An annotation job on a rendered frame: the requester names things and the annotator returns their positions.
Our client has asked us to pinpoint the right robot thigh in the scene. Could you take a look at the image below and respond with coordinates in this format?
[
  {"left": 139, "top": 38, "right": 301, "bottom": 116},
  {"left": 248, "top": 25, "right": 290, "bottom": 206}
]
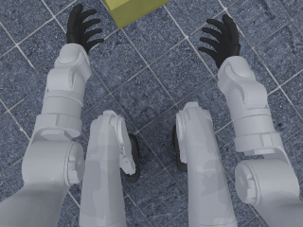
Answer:
[{"left": 175, "top": 106, "right": 238, "bottom": 227}]

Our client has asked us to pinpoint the carton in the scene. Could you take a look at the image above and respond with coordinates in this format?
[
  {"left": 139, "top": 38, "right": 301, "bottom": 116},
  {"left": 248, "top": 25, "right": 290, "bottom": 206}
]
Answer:
[{"left": 103, "top": 0, "right": 169, "bottom": 29}]

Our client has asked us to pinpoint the robot right forearm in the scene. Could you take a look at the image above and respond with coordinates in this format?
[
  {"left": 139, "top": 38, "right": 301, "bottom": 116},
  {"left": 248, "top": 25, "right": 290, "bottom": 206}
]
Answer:
[{"left": 217, "top": 56, "right": 300, "bottom": 196}]

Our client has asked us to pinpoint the robot left foot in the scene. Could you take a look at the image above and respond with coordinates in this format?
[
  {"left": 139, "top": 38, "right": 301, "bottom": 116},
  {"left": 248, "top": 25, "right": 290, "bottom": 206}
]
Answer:
[{"left": 125, "top": 133, "right": 140, "bottom": 183}]

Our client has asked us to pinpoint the right robot upper arm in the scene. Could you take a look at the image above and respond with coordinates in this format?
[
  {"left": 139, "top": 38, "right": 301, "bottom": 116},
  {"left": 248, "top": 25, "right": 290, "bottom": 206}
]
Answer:
[{"left": 235, "top": 158, "right": 303, "bottom": 227}]

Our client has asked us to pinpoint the robot left forearm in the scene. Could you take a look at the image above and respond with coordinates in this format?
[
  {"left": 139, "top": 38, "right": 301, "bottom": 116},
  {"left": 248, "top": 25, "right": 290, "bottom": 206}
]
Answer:
[{"left": 21, "top": 43, "right": 92, "bottom": 181}]

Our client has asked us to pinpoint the robot right hand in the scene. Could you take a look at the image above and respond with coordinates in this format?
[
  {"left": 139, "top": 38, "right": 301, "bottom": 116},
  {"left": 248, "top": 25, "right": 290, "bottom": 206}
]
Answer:
[{"left": 198, "top": 14, "right": 241, "bottom": 69}]

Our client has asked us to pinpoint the left robot upper arm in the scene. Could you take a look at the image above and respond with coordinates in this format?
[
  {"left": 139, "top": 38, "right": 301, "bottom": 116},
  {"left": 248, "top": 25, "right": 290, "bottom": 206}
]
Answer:
[{"left": 0, "top": 140, "right": 85, "bottom": 227}]

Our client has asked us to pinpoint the robot left hand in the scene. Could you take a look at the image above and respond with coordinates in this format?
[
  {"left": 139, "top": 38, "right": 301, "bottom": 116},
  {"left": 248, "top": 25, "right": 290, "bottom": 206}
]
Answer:
[{"left": 66, "top": 3, "right": 104, "bottom": 55}]

